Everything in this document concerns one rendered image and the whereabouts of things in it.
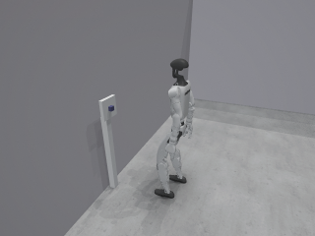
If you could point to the right robot upper arm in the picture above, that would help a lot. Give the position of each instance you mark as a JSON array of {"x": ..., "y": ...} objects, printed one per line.
[{"x": 191, "y": 97}]

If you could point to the left robot upper arm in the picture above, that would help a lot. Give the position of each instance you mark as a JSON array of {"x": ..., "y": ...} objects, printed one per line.
[{"x": 174, "y": 95}]

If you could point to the robot left forearm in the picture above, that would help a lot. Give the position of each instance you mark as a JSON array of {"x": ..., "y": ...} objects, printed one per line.
[{"x": 176, "y": 124}]

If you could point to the robot left hand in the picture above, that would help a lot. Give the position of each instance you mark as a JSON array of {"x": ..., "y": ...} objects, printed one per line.
[{"x": 170, "y": 148}]

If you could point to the humanoid robot head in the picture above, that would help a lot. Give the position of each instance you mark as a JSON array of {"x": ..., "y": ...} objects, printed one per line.
[{"x": 178, "y": 65}]

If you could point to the button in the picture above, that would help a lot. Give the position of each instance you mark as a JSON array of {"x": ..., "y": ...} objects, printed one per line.
[{"x": 111, "y": 108}]

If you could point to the panel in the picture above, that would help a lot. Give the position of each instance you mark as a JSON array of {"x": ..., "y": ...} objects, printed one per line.
[{"x": 105, "y": 119}]

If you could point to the robot right forearm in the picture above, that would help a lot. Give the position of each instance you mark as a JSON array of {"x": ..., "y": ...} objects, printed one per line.
[{"x": 189, "y": 117}]

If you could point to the robot right hand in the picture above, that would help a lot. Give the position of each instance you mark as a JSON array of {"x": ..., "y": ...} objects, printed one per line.
[{"x": 189, "y": 129}]

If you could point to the robot left shin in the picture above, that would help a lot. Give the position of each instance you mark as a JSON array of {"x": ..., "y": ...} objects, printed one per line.
[{"x": 163, "y": 175}]

